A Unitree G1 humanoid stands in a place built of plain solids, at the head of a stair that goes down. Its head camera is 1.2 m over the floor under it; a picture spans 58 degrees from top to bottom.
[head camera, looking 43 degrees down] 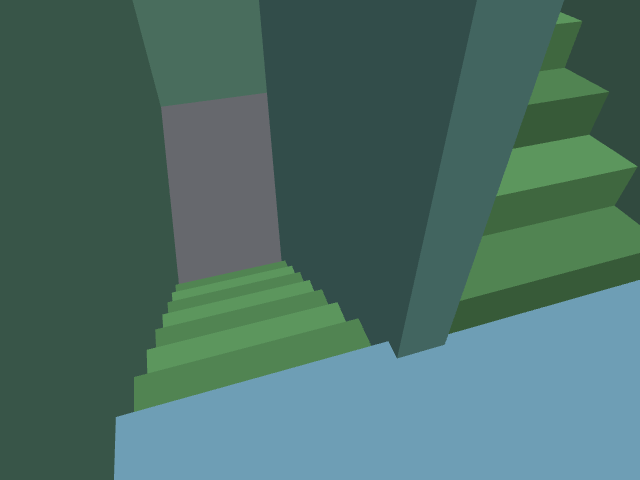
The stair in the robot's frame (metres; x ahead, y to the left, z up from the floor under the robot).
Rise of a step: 0.17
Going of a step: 0.23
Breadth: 0.84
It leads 17 degrees to the left of straight ahead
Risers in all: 8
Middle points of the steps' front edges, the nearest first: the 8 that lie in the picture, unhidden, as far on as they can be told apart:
0.68 0.18 0.00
0.90 0.25 -0.17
1.12 0.32 -0.35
1.34 0.39 -0.52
1.57 0.46 -0.70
1.79 0.53 -0.87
2.01 0.60 -1.04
2.23 0.67 -1.22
